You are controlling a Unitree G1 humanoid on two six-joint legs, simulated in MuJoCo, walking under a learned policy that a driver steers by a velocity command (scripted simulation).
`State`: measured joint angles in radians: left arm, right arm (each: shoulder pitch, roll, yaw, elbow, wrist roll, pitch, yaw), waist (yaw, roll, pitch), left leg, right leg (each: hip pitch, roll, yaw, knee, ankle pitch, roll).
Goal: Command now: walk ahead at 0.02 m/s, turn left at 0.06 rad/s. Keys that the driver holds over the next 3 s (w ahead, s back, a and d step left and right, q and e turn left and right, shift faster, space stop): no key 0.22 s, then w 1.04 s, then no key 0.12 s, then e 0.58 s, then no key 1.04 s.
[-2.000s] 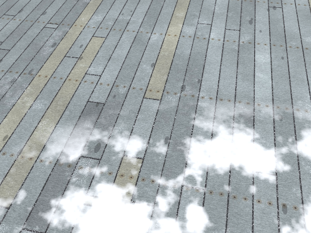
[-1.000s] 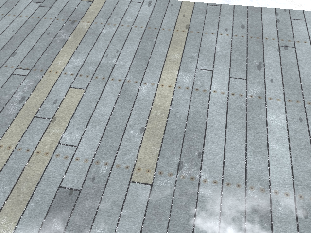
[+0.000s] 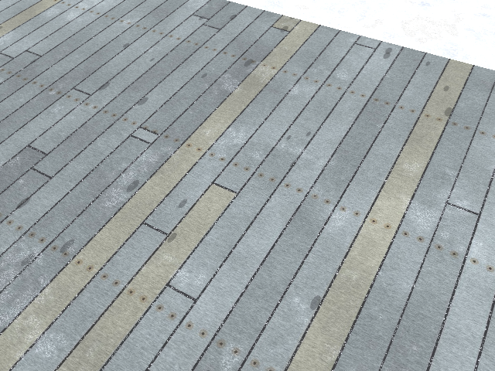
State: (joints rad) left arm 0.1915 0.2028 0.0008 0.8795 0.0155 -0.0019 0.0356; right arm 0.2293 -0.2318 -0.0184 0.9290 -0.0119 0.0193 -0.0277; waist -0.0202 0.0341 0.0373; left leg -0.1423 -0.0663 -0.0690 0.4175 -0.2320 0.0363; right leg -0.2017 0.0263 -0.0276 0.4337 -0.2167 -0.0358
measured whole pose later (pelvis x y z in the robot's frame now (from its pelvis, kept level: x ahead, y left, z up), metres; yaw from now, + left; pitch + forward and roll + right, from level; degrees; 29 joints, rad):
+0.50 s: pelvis +0.04 +0.01 +0.00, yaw -1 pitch -1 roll +0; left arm 0.35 0.25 0.04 1.05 0.01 0.00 0.00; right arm 0.32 -0.21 -0.01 1.07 -0.03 -0.05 0.00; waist -0.01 -0.03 0.00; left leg -0.16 -0.03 0.02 0.48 -0.34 0.09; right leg -0.16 0.03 -0.01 0.49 -0.34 -0.05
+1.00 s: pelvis +0.27 -0.03 -0.02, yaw -1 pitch +0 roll +0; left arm 0.10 0.23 0.05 0.90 0.02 -0.06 -0.01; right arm 0.40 -0.20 -0.03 1.08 -0.01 -0.08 0.00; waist -0.04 0.02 0.07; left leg -0.19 -0.01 -0.02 1.10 -0.40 0.08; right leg -0.39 0.04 -0.12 0.56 -0.18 -0.10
